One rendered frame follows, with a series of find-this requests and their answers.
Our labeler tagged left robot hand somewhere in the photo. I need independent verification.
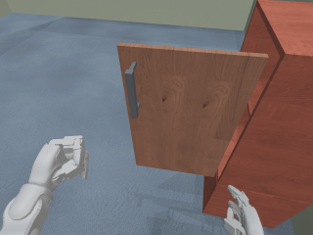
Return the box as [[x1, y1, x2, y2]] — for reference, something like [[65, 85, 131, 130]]
[[28, 135, 90, 192]]

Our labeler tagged robot left forearm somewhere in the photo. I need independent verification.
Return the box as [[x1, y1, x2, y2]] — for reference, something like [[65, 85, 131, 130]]
[[0, 183, 54, 235]]

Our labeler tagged handle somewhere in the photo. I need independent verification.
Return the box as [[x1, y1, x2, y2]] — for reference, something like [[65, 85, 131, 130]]
[[124, 62, 141, 119]]

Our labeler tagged cupboard door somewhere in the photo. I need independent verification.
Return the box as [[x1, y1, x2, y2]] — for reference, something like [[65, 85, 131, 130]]
[[116, 42, 269, 177]]

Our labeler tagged right robot hand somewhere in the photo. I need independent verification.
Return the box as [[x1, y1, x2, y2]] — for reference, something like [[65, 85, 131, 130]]
[[224, 185, 264, 235]]

